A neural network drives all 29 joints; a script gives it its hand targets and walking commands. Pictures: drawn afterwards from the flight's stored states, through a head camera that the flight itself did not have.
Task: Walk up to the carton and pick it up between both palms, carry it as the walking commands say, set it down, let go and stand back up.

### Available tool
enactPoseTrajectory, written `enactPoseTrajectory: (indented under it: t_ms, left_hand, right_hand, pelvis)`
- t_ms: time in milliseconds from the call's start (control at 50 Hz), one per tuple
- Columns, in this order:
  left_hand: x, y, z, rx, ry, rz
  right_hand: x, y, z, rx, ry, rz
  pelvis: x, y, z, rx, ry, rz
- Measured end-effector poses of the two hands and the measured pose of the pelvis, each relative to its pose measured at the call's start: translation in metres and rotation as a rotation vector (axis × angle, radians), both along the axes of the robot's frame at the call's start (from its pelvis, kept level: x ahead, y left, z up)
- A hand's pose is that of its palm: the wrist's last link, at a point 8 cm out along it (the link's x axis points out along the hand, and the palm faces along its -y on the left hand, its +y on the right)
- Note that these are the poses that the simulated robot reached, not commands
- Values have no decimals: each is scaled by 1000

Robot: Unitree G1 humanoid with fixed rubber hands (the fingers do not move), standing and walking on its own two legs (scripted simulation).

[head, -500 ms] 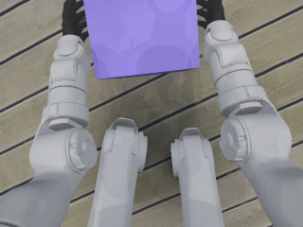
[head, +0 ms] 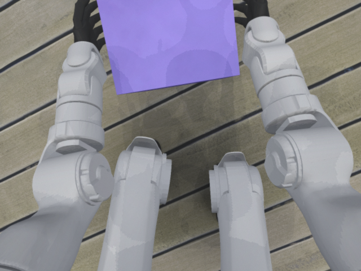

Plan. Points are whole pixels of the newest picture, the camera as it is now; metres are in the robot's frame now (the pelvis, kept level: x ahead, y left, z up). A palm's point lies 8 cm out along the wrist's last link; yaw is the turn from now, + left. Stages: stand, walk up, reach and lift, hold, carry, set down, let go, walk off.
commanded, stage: set down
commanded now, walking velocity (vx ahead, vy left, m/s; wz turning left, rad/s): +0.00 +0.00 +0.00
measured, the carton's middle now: (173, 38) +0.52 +0.10 -0.25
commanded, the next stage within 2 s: none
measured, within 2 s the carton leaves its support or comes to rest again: rests again in 0.64 s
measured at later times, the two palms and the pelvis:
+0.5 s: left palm (92, 43) +0.48 +0.24 -0.18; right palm (255, 23) +0.55 -0.06 -0.18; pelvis +0.00 +0.00 -0.01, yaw +0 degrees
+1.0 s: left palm (93, 43) +0.48 +0.24 -0.19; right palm (254, 27) +0.54 -0.06 -0.19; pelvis +0.00 +0.00 -0.02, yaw +0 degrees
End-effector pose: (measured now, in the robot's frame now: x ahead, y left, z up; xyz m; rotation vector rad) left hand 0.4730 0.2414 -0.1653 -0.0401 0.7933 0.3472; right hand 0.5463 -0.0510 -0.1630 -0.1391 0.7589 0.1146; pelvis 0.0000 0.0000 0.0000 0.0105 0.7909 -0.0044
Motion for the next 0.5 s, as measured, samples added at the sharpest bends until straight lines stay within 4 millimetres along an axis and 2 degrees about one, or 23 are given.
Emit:
enactPoseTrajectory:
  t_ms: [100,260,500]
  left_hand:
    - [4,-3,0,-9,-4,-14]
    - [2,-8,-7,-17,17,-46]
    - [3,-2,-12,-11,18,-42]
  right_hand:
    - [2,-4,3,-11,-5,-3]
    - [0,-10,-4,-27,15,4]
    - [0,-5,-13,-19,16,14]
  pelvis:
    - [-3,0,-2,-3,-16,-2]
    - [-4,1,-3,-2,-23,-7]
    - [-3,0,-7,5,-38,-8]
